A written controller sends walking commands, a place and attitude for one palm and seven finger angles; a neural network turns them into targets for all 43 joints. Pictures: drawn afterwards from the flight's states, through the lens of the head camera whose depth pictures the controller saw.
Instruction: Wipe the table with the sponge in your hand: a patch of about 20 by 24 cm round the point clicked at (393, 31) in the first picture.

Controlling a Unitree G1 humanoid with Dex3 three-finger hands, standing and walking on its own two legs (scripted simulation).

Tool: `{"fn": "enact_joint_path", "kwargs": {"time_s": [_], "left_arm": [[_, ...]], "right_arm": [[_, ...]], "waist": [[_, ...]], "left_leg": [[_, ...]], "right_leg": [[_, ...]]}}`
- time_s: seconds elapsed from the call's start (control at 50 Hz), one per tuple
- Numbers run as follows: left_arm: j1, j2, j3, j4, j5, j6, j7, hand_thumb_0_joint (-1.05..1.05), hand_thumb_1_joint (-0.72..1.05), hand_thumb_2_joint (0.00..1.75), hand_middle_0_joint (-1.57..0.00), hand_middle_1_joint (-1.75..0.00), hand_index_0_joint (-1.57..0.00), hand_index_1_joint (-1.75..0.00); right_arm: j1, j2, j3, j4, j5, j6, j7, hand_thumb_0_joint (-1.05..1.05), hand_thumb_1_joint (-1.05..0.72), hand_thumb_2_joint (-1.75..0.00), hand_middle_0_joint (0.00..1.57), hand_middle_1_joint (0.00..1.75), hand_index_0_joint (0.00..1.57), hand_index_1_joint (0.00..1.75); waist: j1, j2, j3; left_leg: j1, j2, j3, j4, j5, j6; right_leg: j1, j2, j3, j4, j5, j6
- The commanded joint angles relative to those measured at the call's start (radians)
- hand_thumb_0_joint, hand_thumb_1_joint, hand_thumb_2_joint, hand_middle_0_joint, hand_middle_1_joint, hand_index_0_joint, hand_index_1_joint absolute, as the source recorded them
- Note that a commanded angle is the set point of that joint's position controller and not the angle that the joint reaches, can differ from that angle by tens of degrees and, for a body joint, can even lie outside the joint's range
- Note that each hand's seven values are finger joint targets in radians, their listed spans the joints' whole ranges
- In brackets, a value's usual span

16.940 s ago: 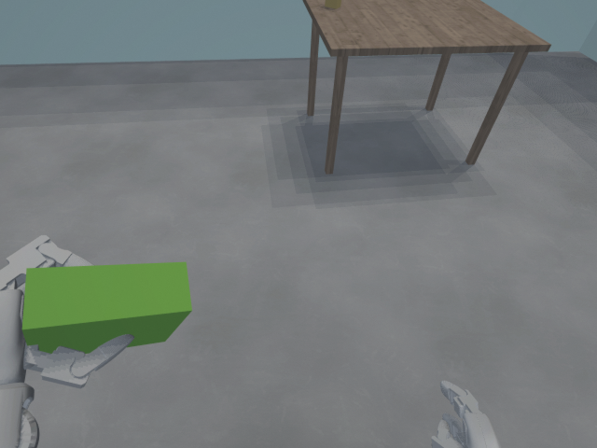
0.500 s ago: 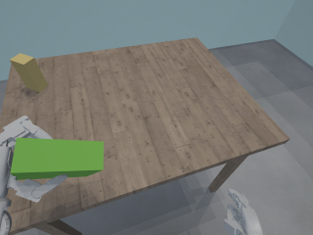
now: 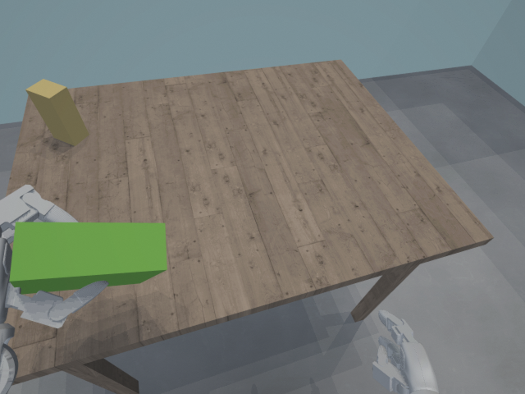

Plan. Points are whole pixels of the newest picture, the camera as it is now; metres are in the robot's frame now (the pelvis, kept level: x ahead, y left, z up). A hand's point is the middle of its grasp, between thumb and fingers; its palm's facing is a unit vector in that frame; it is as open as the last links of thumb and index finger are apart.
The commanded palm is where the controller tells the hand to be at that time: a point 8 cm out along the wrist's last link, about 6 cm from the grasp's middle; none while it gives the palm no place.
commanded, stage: look again from close up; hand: left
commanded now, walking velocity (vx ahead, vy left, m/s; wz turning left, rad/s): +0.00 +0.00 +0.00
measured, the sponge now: (113, 258) +0.24 +0.20 +0.13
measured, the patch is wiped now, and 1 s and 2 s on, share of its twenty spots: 0.00 0.00 0.00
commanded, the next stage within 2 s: turn the palm down, sponge in hand in 0.36 s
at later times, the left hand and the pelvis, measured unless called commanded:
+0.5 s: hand (60, 233) +0.24 +0.25 +0.17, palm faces +0.34 -0.79 -0.51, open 9.5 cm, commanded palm +0.17 +0.28 +0.17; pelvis +0.01 +0.00 +0.00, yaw +1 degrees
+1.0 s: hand (65, 272) +0.21 +0.24 +0.14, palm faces +0.37 -0.59 -0.71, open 9.5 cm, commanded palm +0.18 +0.26 +0.17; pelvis +0.00 -0.06 -0.02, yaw +4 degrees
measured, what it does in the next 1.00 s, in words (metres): shifts its weight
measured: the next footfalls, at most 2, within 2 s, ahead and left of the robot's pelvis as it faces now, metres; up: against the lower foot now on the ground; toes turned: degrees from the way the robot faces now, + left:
none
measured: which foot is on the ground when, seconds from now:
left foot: down 0.00-1.00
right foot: down 0.00-1.00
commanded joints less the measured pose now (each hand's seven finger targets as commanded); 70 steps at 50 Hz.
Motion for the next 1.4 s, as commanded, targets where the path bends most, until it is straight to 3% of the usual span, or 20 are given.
{"fn": "enact_joint_path", "kwargs": {"time_s": [0.0, 0.42, 0.44, 0.46, 0.48, 0.5, 0.54, 0.62, 0.64, 0.7, 0.74, 0.8, 0.96, 1.04, 1.06, 1.14, 1.16, 1.24, 1.26, 1.38], "left_arm": [[-0.063, 0.152, 0.106, -0.228, -0.018, -0.059, 0.021, 0.00, 0.10, 1.30, -1.20, -1.60, -1.20, -1.60], [-0.025, 0.150, 0.103, -0.241, -0.020, -0.032, 0.026, 0.00, 0.10, 1.30, -1.20, -1.60, -1.20, -1.60], [-1.035, 0.948, 0.465, -0.628, 0.023, -0.186, 0.042, 0.00, 0.10, 1.30, -1.20, -1.60, -1.20, -1.60], [-0.659, 0.505, 0.314, -0.033, 0.139, 0.029, -0.003, 0.00, 0.10, 1.30, -1.20, -1.60, -1.20, -1.60], [-0.418, 0.232, 0.100, 0.044, 0.010, 0.107, -0.043, 0.00, 0.10, 1.30, -1.20, -1.60, -1.20, -1.60], [-0.351, 0.255, 0.167, -0.057, -0.030, 0.158, -0.084, 0.00, 0.10, 1.30, -1.20, -1.60, -1.20, -1.60], [-0.170, 0.127, 0.030, -0.043, -0.076, 0.294, -0.137, 0.00, 0.10, 1.30, -1.20, -1.60, -1.20, -1.60], [-0.107, 0.254, 0.045, -0.158, 0.081, 0.322, -0.129, 0.00, 0.10, 1.30, -1.20, -1.60, -1.20, -1.60], [-0.125, 0.339, 0.120, -0.237, 0.094, 0.293, -0.107, 0.00, 0.10, 1.30, -1.20, -1.60, -1.20, -1.60], [-0.169, 0.341, 0.187, -0.241, 0.088, 0.155, -0.049, 0.00, 0.10, 1.30, -1.20, -1.60, -1.20, -1.60], [-0.266, 0.453, 0.271, -0.313, 0.100, 0.084, 0.001, 0.00, 0.10, 1.30, -1.20, -1.60, -1.20, -1.60], [-0.260, 0.347, 0.171, -0.142, 0.137, 0.076, 0.028, 0.00, 0.10, 1.30, -1.20, -1.60, -1.20, -1.60], [-0.400, 0.397, 0.030, -0.006, 0.220, 0.229, -0.094, 0.00, 0.10, 1.30, -1.20, -1.60, -1.20, -1.60], [-0.317, 0.514, 0.160, -0.054, 0.236, 0.173, -0.096, 0.00, 0.10, 1.30, -1.20, -1.60, -1.20, -1.60], [-0.310, 0.451, 0.121, -0.073, 0.238, 0.156, -0.091, 0.00, 0.10, 1.30, -1.20, -1.60, -1.20, -1.60], [-0.144, 0.519, 0.235, -0.067, 0.252, 0.148, -0.045, 0.00, 0.10, 1.30, -1.20, -1.60, -1.20, -1.60], [-0.144, 0.432, 0.157, -0.080, 0.256, 0.160, -0.039, 0.00, 0.10, 1.30, -1.20, -1.60, -1.20, -1.60], [-0.090, 0.479, 0.181, -0.054, 0.306, 0.224, -0.012, 0.00, 0.10, 1.30, -1.20, -1.60, -1.20, -1.60], [-0.104, 0.412, 0.105, -0.060, 0.312, 0.236, -0.018, 0.00, 0.10, 1.30, -1.20, -1.60, -1.20, -1.60], [-0.151, 0.473, 0.100, -0.138, 0.405, 0.232, -0.016, 0.00, 0.10, 1.30, -1.20, -1.60, -1.20, -1.60]], "right_arm": [[-0.067, -0.137, -0.057, -0.149, 0.004, -0.048, -0.015, 0.00, -0.90, -0.90, 0.20, 0.30, 0.20, 0.30], [-0.072, -0.138, -0.059, -0.158, 0.005, -0.021, -0.024, 0.00, -0.90, -0.90, 0.20, 0.30, 0.20, 0.30], [0.012, -0.202, 0.068, -0.216, 0.065, -0.012, -0.091, 0.00, -0.90, -0.90, 0.20, 0.30, 0.20, 0.30], [-0.078, -0.158, -0.059, -0.106, -0.071, -0.031, -0.072, 0.00, -0.90, -0.90, 0.20, 0.30, 0.20, 0.30], [-0.075, -0.176, -0.043, -0.154, -0.035, -0.043, -0.014, 0.00, -0.90, -0.90, 0.20, 0.30, 0.20, 0.30], [-0.052, -0.219, -0.065, -0.116, -0.031, -0.045, -0.016, 0.00, -0.90, -0.90, 0.20, 0.30, 0.20, 0.30], [-0.136, -0.189, -0.028, -0.134, 0.009, -0.039, 0.003, 0.00, -0.90, -0.90, 0.20, 0.30, 0.20, 0.30], [-0.148, -0.197, -0.022, -0.161, -0.010, 0.002, 0.011, 0.00, -0.90, -0.90, 0.20, 0.30, 0.20, 0.30], [-0.172, -0.195, -0.019, -0.173, -0.004, 0.011, 0.006, 0.00, -0.90, -0.90, 0.20, 0.30, 0.20, 0.30], [-0.172, -0.172, -0.027, -0.162, -0.039, 0.001, -0.023, 0.00, -0.90, -0.90, 0.20, 0.30, 0.20, 0.30], [-0.166, -0.170, -0.036, -0.141, -0.042, -0.003, -0.033, 0.00, -0.90, -0.90, 0.20, 0.30, 0.20, 0.30], [-0.130, -0.164, -0.041, -0.107, -0.048, 0.002, -0.041, 0.00, -0.90, -0.90, 0.20, 0.30, 0.20, 0.30], [-0.166, -0.169, -0.025, -0.136, -0.016, 0.026, -0.093, 0.00, -0.90, -0.90, 0.20, 0.30, 0.20, 0.30], [-0.171, -0.171, -0.037, -0.136, -0.021, 0.023, -0.097, 0.00, -0.90, -0.90, 0.20, 0.30, 0.20, 0.30], [-0.167, -0.156, -0.035, -0.147, -0.025, 0.024, -0.090, 0.00, -0.90, -0.90, 0.20, 0.30, 0.20, 0.30], [-0.133, -0.176, -0.055, -0.150, -0.018, 0.036, -0.075, 0.00, -0.90, -0.90, 0.20, 0.30, 0.20, 0.30], [-0.119, -0.169, -0.053, -0.164, -0.017, 0.041, -0.071, 0.00, -0.90, -0.90, 0.20, 0.30, 0.20, 0.30], [-0.107, -0.187, -0.065, -0.165, -0.004, 0.060, -0.077, 0.00, -0.90, -0.90, 0.20, 0.30, 0.20, 0.30], [-0.092, -0.182, -0.060, -0.179, -0.003, 0.063, -0.079, 0.00, -0.90, -0.90, 0.20, 0.30, 0.20, 0.30], [-0.094, -0.188, -0.065, -0.181, -0.007, 0.056, -0.098, 0.00, -0.90, -0.90, 0.20, 0.30, 0.20, 0.30]], "waist": [[0.003, 0.075, -0.194], [0.000, 0.086, -0.198], [-0.038, 0.353, -0.183], [0.061, 0.257, -0.335], [0.034, 0.194, -0.326], [0.067, 0.168, -0.418], [0.073, 0.149, -0.322], [0.058, 0.049, -0.142], [0.060, 0.060, -0.168], [0.043, 0.016, -0.203], [0.047, 0.104, -0.238], [0.022, 0.149, -0.208], [0.021, 0.074, -0.174], [0.067, 0.051, -0.211], [0.063, 0.047, -0.229], [0.095, 0.078, -0.253], [0.079, 0.075, -0.258], [0.081, 0.053, -0.227], [0.064, 0.029, -0.229], [0.055, 0.041, -0.290]], "left_leg": [[0.066, 0.050, -0.037, -0.108, 0.031, -0.016], [0.087, 0.064, -0.035, -0.108, 0.073, -0.016], [-0.173, 0.098, -0.096, -0.093, -0.237, 0.039], [0.136, 0.039, -0.036, -0.044, 0.059, -0.039], [0.195, 0.028, -0.057, -0.031, 0.294, -0.081], [0.276, 0.042, -0.037, -0.004, 0.373, -0.078], [0.238, 0.029, -0.014, 0.018, 0.342, -0.057], [0.053, 0.021, -0.025, -0.018, 0.132, -0.033], [0.057, 0.017, -0.021, -0.017, 0.064, -0.028], [0.037, 0.002, -0.023, 0.037, 0.021, -0.025], [0.042, -0.004, -0.014, 0.066, -0.024, -0.025], [0.001, -0.014, -0.015, 0.101, -0.068, -0.027], [-0.020, -0.028, -0.005, 0.113, -0.122, -0.003], [-0.007, -0.019, -0.017, 0.150, -0.031, -0.005], [-0.010, -0.020, -0.017, 0.153, -0.008, -0.003], [-0.023, -0.014, -0.012, 0.171, 0.080, -0.008], [-0.029, -0.012, -0.004, 0.174, 0.094, -0.005], [-0.041, -0.008, -0.001, 0.179, 0.113, -0.005], [-0.047, -0.006, -0.001, 0.178, 0.102, 0.000], [0.003, -0.006, -0.012, 0.192, 0.140, 0.004]], "right_leg": [[0.066, 0.001, -0.026, -0.025, 0.147, -0.056], [0.063, -0.004, -0.025, -0.020, 0.178, -0.057], [0.113, 0.007, -0.054, 0.174, -0.106, 0.003], [0.008, 0.018, -0.125, 0.207, 0.017, -0.101], [-0.077, 0.049, -0.178, 0.153, 0.074, -0.102], [-0.060, 0.044, -0.166, 0.140, 0.130, -0.086], [-0.068, 0.045, -0.180, 0.137, 0.139, -0.075], [-0.082, 0.039, -0.190, 0.142, 0.068, -0.078], [-0.083, 0.049, -0.176, 0.142, 0.022, -0.078], [-0.144, 0.050, -0.180, 0.164, -0.058, -0.066], [-0.170, 0.047, -0.155, 0.165, -0.109, -0.067], [-0.222, 0.030, -0.151, 0.170, -0.148, -0.065], [-0.193, -0.001, -0.082, 0.080, -0.265, -0.056], [-0.152, -0.006, -0.046, 0.078, -0.208, -0.061], [-0.143, -0.009, -0.065, 0.097, -0.157, -0.059], [-0.117, -0.005, -0.063, 0.147, 0.002, -0.062], [-0.114, -0.012, -0.078, 0.161, 0.043, -0.057], [-0.126, -0.011, -0.057, 0.171, 0.094, -0.055], [-0.128, -0.015, -0.069, 0.171, 0.096, -0.049], [-0.121, -0.010, -0.059, 0.177, 0.153, -0.052]]}}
